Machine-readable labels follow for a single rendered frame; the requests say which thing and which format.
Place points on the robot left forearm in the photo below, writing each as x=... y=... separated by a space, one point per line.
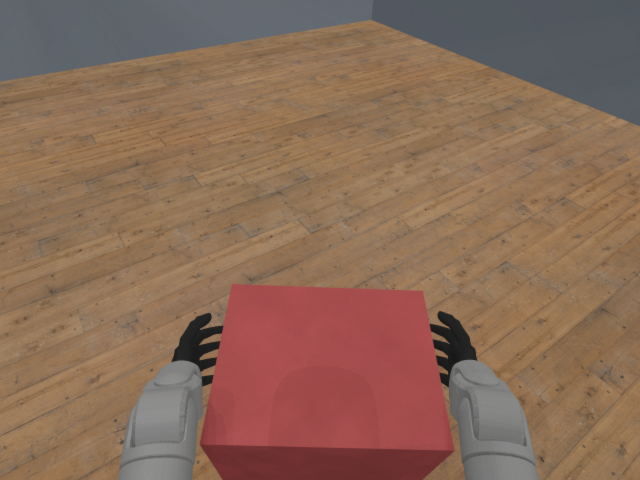
x=161 y=435

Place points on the carton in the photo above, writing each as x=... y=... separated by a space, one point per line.
x=318 y=383

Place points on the right robot hand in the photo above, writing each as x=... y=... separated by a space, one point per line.
x=459 y=348

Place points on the robot right forearm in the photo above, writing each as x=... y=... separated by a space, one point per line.
x=494 y=436

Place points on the left robot hand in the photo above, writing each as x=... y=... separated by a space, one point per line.
x=190 y=350

